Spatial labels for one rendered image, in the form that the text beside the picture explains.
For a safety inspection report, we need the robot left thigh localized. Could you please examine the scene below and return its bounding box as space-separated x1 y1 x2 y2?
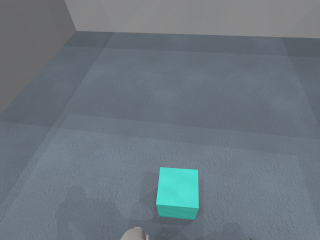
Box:
120 228 149 240

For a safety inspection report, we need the carton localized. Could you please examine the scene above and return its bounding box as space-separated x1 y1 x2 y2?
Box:
156 167 199 220

